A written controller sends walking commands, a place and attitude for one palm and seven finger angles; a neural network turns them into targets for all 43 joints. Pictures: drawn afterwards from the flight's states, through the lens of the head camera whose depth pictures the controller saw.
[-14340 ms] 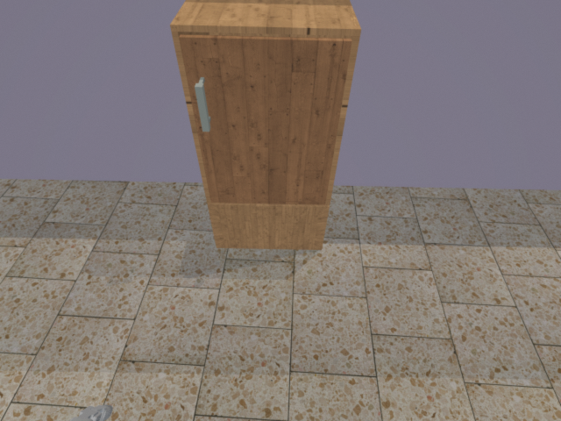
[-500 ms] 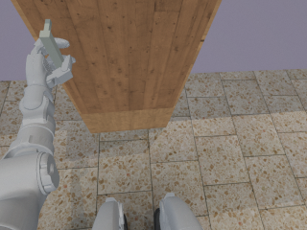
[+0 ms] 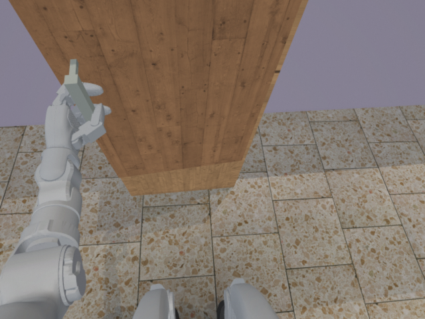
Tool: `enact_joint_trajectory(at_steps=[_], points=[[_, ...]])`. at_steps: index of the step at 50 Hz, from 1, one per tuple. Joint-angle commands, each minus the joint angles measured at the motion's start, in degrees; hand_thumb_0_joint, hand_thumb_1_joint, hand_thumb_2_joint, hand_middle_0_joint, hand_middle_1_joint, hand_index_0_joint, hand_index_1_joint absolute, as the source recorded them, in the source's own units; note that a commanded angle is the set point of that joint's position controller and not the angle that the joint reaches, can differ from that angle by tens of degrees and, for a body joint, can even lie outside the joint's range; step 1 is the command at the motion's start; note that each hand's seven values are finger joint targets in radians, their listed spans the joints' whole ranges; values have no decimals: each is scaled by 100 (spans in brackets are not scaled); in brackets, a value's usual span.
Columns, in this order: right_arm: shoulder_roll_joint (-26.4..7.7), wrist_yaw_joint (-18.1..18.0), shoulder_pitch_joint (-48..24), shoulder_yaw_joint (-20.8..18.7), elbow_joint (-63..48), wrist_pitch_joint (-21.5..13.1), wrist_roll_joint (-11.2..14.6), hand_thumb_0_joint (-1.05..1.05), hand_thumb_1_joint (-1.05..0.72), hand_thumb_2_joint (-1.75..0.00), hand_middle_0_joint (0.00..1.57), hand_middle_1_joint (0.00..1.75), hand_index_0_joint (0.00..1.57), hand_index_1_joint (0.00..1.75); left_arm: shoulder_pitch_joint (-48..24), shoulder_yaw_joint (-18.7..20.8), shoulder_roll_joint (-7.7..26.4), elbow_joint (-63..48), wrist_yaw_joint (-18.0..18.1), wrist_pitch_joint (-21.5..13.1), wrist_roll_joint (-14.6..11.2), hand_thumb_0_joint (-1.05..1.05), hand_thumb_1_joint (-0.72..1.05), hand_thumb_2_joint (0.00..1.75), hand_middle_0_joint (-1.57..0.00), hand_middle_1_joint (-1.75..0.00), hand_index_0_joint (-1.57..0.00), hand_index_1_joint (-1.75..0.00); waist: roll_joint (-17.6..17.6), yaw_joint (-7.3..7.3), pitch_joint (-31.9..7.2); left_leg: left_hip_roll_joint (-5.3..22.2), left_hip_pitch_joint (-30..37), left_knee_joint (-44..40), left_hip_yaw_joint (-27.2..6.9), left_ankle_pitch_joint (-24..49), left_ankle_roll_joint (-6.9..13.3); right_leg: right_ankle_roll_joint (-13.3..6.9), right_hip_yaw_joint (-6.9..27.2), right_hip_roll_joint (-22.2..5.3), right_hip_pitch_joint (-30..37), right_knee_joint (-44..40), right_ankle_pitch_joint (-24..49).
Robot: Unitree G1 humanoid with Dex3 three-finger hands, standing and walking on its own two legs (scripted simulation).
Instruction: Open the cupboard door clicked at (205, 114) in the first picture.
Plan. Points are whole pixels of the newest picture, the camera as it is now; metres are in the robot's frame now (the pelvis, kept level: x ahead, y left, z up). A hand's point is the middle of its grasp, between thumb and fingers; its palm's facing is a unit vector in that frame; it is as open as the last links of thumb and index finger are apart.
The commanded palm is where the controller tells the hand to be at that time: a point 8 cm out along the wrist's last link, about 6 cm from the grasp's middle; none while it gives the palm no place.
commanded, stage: pull the door open along its arc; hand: left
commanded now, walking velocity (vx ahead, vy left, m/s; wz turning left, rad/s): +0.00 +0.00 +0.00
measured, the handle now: (86, 98) +0.52 +0.21 +0.05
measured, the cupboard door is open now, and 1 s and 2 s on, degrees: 4 42 44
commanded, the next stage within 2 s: open thumb and fingers to let go in 0.68 s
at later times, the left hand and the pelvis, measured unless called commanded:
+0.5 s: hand (143, 195) +0.32 +0.10 +0.05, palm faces +0.44 -0.90 +0.03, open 5.7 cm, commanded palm +0.26 +0.12 +0.05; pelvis +0.00 -0.02 +0.01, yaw +3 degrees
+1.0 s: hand (180, 226) +0.27 +0.04 +0.05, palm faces +0.44 -0.90 -0.02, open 6.6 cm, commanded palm +0.22 +0.08 +0.05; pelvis -0.01 -0.06 +0.00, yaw +6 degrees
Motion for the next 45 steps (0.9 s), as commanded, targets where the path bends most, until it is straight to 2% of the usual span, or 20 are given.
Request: enact_joint_trajectory(at_steps=[1,6,7,9,10,13,14,15,16,17,18,21,24,28,30,35,38,39,42,45], points=[[-884,-11,445,-410,-649,-182,79,0,-90,-90,20,30,20,30,-504,-179,669,-1928,-60,-391,-222,0,90,90,-40,-135,-40,-135,252,384,-2691,-300,1948,-777,-277,2702,26,65,212,114,1906,-696,2736],[-791,46,177,-458,-828,-297,137,0,-90,-90,20,30,20,30,856,-642,-14,-3007,76,-383,-364,0,90,90,-40,-135,-40,-135,132,509,-2348,-294,2055,-899,-213,2913,16,70,174,81,2044,-748,2949],[-650,27,-10,-453,-835,-358,98,0,-90,-90,20,30,20,30,900,-70,-285,-3215,809,-339,-722,0,90,90,-40,-135,-40,-135,102,858,-2203,-292,1898,-975,-172,2796,-53,73,79,79,2028,-776,2743],[-621,81,-104,-429,-825,-450,21,0,-90,-90,20,30,20,30,1198,-660,-901,-3376,1563,-274,-447,0,90,90,-40,-135,-40,-135,116,648,-1878,-269,1954,-955,-235,2677,-101,90,3,64,1670,-727,2482],[-602,110,-129,-433,-790,-469,-28,0,-90,-90,20,30,20,30,1257,-748,-1079,-3409,1868,-246,-338,0,90,90,-40,-135,-40,-135,-41,627,-1779,-263,1908,-935,-254,2596,-113,94,-25,51,1601,-699,2395],[-541,183,-269,-463,-850,-511,-181,0,-90,-90,20,30,20,30,1581,-1164,-1486,-3969,2747,-302,205,0,90,90,-40,-135,-40,-135,-77,692,-1993,-282,1968,-846,-270,2709,-128,68,-10,12,1661,-552,2436],[-493,219,-343,-458,-860,-507,-211,0,-90,-90,20,30,20,30,1736,-1443,-1778,-4069,3006,-283,406,0,90,90,-40,-135,-40,-135,-32,696,-2070,-264,2056,-847,-290,2793,-143,56,-25,-9,1634,-501,2437],[-481,245,-373,-473,-856,-504,-249,0,-90,-90,20,30,20,30,1747,-1726,-1918,-4209,3170,-280,638,0,90,90,-40,-135,-40,-135,-4,640,-2118,-273,2131,-802,-275,2809,-135,54,-11,-20,1612,-495,2506],[-450,273,-444,-480,-899,-507,-267,0,-90,-90,20,30,20,30,1964,-1869,-2110,-4349,3358,-256,767,0,90,90,-40,-135,-40,-135,-22,710,-2177,-280,2156,-819,-293,2791,-141,39,-20,-27,1663,-495,2453],[-435,285,-528,-476,-932,-503,-281,0,-90,-90,20,30,20,30,2118,-2105,-2272,-4414,3503,-206,920,0,90,90,-40,-135,-40,-135,-46,703,-2125,-297,2141,-830,-275,2701,-131,28,-22,-38,1709,-525,2452],[-418,275,-548,-493,-957,-506,-303,0,-90,-90,20,30,20,30,2233,-2102,-2300,-4451,3703,-157,1022,0,90,90,-40,-135,-40,-135,-346,703,-2171,-295,2081,-836,-306,2621,-111,32,-26,-23,1813,-558,2439],[-313,252,-859,-475,-1020,-567,-308,0,-90,-90,20,30,20,30,2479,-2675,-2903,-4878,4111,-28,1184,0,90,90,-40,-135,-40,-135,-378,686,-2077,-338,2097,-914,-279,2216,-105,27,-3,-62,1939,-694,2231],[-228,175,-1038,-425,-1068,-646,-335,0,-90,-90,20,30,20,30,2884,-3153,-3193,-5198,4204,83,1364,0,90,90,-40,-135,-40,-135,-432,644,-1941,-349,2118,-964,-284,1986,-82,8,31,-93,2010,-821,2113],[-123,79,-1232,-329,-1118,-803,-369,0,-90,-90,20,30,20,30,3364,-3632,-3431,-5392,4203,159,1617,0,90,90,-40,-135,-40,-135,-590,571,-1480,-374,1934,-984,-318,1521,-43,11,89,-143,1914,-1009,1732],[-63,71,-1362,-282,-1177,-899,-371,0,-90,-90,20,30,20,30,3724,-3854,-3592,-5636,4208,164,1694,0,90,90,-40,-135,-40,-135,-364,638,-1423,-407,1928,-997,-326,1415,-45,-16,96,-171,1917,-1020,1579],[26,32,-1543,-199,-1313,-1034,-340,0,-90,-90,20,30,20,30,4911,-3758,-3472,-6040,4143,313,1502,0,90,90,-40,-135,-40,-135,-425,812,-1344,-482,1832,-995,-304,1238,-74,30,224,-241,2186,-1197,1616],[22,-44,-1583,-160,-1216,-1072,-351,0,-90,-90,20,30,20,30,4220,-3599,-3318,-6012,4261,392,1451,0,90,90,-40,-135,-40,-135,-577,686,-1019,-509,1581,-851,-368,893,-84,89,450,-322,1941,-1371,1103],[11,-79,-1627,-152,-1126,-1077,-366,0,-90,-90,20,30,20,30,3634,-3453,-3188,-5924,4335,381,1443,0,90,90,-40,-135,-40,-135,-617,601,-852,-511,1436,-756,-390,741,-92,127,583,-382,1767,-1439,809],[60,-133,-1714,-146,-1052,-1126,-383,0,-90,-90,20,30,20,30,3600,-3202,-3060,-5693,4386,317,1400,0,69,81,-38,-133,-38,-133,-740,688,-938,-551,1158,-602,-418,520,-116,196,960,-532,1833,-1607,408],[70,-150,-1622,-201,-1055,-1153,-376,0,-90,-90,20,30,20,30,3796,-3142,-3013,-5768,4326,262,1364,0,48,72,-37,-130,-37,-130,-781,761,-1329,-559,1096,-571,-403,697,-131,256,1136,-628,2248,-1555,988]])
